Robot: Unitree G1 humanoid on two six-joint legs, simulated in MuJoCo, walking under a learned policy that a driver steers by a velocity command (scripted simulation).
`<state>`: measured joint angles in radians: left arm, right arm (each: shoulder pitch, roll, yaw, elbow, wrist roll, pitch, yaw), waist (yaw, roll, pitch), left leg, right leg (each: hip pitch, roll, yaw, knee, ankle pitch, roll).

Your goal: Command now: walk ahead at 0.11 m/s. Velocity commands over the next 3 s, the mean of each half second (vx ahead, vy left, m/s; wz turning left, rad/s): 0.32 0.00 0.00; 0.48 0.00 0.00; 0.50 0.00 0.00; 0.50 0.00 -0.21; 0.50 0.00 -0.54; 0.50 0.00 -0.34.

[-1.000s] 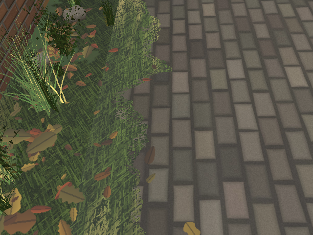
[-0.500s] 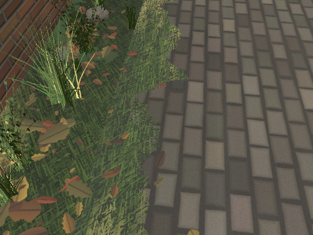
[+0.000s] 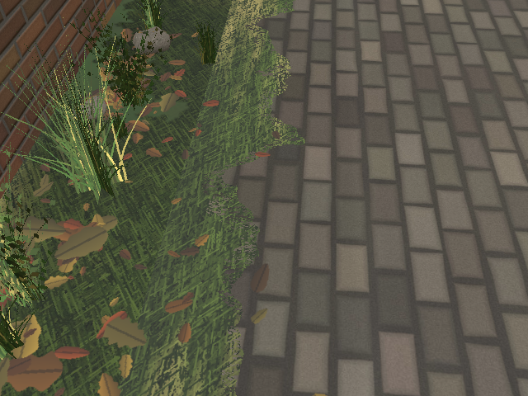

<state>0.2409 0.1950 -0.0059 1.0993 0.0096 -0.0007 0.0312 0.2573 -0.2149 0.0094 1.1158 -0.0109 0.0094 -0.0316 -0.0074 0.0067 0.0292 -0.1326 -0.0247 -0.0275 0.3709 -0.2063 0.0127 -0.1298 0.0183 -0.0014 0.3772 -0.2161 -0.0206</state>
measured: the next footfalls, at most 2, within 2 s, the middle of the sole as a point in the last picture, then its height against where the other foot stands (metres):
right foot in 0.70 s outside the picture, level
left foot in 1.24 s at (234, 323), level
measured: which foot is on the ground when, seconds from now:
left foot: down 0.00-0.68, up 0.70-1.00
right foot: down 0.00-0.24, up 0.26-0.68, down 0.70-1.00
